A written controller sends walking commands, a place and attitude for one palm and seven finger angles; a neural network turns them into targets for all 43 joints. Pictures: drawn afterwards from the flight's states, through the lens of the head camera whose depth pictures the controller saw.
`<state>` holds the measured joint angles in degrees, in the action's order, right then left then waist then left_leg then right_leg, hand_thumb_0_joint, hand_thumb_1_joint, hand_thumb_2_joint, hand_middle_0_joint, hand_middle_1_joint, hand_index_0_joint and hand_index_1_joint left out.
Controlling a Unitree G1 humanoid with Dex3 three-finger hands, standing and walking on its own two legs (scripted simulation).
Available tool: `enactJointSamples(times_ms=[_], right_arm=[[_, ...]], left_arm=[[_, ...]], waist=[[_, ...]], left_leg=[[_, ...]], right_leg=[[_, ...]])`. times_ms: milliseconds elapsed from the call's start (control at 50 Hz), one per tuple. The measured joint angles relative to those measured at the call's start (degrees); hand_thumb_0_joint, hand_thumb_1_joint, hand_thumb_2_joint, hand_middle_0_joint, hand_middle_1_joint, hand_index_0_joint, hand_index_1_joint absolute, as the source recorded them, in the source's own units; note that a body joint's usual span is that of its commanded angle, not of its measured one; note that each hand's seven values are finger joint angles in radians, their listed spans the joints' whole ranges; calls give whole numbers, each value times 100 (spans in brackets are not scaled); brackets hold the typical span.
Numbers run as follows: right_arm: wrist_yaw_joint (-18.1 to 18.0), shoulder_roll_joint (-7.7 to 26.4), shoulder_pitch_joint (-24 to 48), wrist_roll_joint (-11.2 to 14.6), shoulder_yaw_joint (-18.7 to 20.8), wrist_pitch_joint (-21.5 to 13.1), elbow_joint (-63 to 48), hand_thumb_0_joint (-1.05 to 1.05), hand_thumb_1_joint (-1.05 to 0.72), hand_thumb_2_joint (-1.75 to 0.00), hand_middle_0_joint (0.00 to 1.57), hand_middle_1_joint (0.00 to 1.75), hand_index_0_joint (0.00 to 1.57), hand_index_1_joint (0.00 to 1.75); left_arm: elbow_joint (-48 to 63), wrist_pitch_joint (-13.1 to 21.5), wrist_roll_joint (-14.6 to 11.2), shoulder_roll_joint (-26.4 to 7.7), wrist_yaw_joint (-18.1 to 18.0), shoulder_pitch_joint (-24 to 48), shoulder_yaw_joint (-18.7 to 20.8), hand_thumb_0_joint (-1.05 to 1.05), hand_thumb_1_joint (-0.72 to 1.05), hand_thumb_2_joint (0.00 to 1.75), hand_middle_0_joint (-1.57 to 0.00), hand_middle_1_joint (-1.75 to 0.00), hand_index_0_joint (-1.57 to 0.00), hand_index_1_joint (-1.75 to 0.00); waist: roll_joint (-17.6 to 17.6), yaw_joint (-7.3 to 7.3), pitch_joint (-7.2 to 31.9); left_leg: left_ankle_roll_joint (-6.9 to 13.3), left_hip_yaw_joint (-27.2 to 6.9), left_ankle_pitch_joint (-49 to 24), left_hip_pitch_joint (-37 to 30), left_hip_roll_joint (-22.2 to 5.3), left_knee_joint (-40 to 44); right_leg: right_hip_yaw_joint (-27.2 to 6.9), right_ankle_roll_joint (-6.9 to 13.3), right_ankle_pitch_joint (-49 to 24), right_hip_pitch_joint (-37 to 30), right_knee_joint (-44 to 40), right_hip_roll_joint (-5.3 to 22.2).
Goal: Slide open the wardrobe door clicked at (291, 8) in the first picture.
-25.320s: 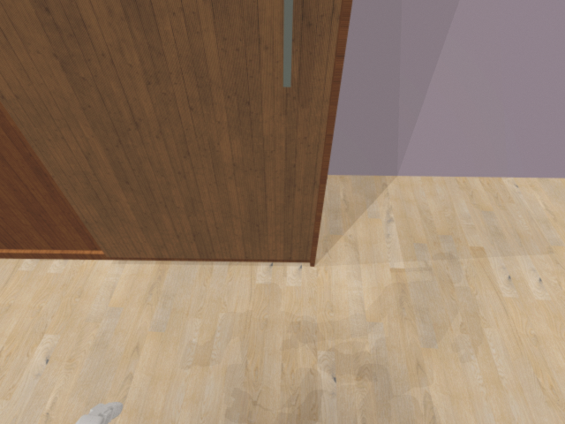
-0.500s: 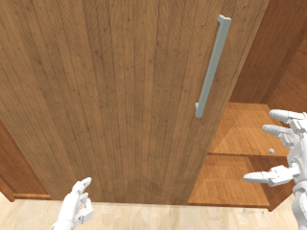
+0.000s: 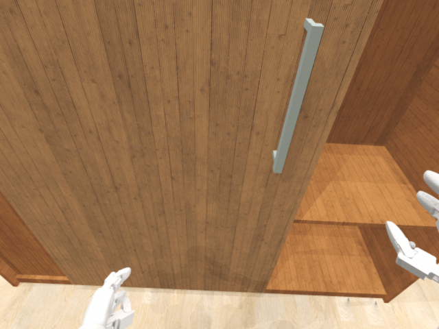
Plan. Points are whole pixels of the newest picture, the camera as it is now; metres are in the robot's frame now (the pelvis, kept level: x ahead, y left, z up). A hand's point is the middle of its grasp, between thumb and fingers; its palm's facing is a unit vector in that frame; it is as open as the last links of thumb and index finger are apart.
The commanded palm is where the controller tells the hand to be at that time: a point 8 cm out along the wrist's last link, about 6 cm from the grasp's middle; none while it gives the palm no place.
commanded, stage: draw the hand back to the body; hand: right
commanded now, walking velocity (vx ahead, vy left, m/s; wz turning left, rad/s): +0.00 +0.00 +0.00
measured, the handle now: (291, 107) +0.45 -0.14 +0.22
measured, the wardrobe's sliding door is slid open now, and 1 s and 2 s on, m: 0.56 0.56 0.56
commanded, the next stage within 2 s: step back with the hand held close in 0.46 s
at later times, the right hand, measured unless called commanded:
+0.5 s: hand (416, 247) +0.19 -0.27 +0.16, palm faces +0.47 +0.82 -0.33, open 7.5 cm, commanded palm +0.14 -0.30 +0.17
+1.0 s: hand (421, 261) +0.17 -0.27 +0.15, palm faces +0.37 +0.80 -0.47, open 7.4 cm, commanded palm +0.12 -0.31 +0.17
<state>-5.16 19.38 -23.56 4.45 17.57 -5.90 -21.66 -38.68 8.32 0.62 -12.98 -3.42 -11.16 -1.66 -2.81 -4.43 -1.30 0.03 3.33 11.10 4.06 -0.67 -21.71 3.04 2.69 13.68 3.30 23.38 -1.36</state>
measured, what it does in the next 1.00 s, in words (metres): stands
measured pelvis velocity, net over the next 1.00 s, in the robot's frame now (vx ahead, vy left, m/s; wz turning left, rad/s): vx -0.03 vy -0.01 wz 0.03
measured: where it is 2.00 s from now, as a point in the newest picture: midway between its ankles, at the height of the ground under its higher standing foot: outside the picture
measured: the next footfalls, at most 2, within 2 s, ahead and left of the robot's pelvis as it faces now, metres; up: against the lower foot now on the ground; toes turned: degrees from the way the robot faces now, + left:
left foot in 2.00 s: -0.23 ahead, +0.10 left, +0.00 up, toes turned +4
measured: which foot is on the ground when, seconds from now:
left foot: down 0.00-1.00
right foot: down 0.00-1.00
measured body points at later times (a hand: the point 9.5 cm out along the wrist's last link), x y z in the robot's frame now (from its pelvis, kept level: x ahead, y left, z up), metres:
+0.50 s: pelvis +0.01 +0.00 +0.00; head -0.03 +0.01 +0.45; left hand +0.20 +0.21 -0.08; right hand +0.16 -0.31 +0.18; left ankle +0.02 +0.12 -0.74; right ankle +0.00 -0.08 -0.74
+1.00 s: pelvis -0.03 -0.01 -0.01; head -0.03 -0.01 +0.44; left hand +0.14 +0.24 -0.08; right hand +0.15 -0.31 +0.18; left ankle +0.02 +0.12 -0.74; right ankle +0.00 -0.08 -0.74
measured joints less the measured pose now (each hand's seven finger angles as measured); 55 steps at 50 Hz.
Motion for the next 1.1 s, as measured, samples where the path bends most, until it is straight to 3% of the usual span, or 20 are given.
enactJointSamples(times_ms=[180, 320, 620, 740, 920, 1100], right_arm=[[-24, 39, -126, 6, 169, 147, -54, 1, -74, -83, 22, 39, 21, 39], [-39, -14, -35, 7, 113, 206, -52, 2, -85, -88, 21, 33, 21, 33], [5, 36, -58, 17, 171, 195, -16, 2, -89, -90, 21, 31, 21, 30], [-66, 111, -177, -74, 472, -274, -51, 2, -89, -90, 21, 31, 21, 30], [-50, 320, -647, -130, 400, -386, -314, 2, -89, -90, 21, 31, 21, 30], [-151, 395, -614, -239, 681, -577, -494, 2, -89, -90, 22, 31, 21, 30]], left_arm=[[95, -91, 2, -22, -1, 51, 22, 2, 90, 90, -20, -30, -21, -30], [78, -110, 15, 12, -11, 59, -24, 2, 90, 90, -20, -30, -21, -30], [68, -194, -10, 8, -30, -30, -19, 2, 90, 90, -20, -30, -21, -30], [340, -384, -3, -67, -40, 55, 24, 2, 90, 90, -20, -30, -21, -30], [641, -613, -63, -121, -124, 36, 216, 2, 90, 90, -20, -30, -21, -30], [719, -516, -88, -68, -148, -144, 214, 2, 90, 90, -20, -30, -21, -30]], waist=[[37, -92, 33], [59, -97, 22], [4, -24, 34], [5, 157, 171], [141, 366, 119], [286, 327, 50]], left_leg=[[-19, 28, 21, -35, -4, 45], [-11, 54, 26, -42, -5, 52], [28, 51, -25, -34, 65, 107], [18, -6, -161, 480, 108, 90], [-72, -154, -171, 1077, -7, -295], [-117, -176, -124, 1491, -88, -821]], right_leg=[[-30, 11, 45, 5, 17, -6], [-57, 9, 41, 9, 14, -8], [-54, -25, 36, 49, 47, 62], [8, -6, 8, 598, 199, 111], [163, 92, -81, 1049, 347, 12], [195, 185, -55, 1444, 819, -41]])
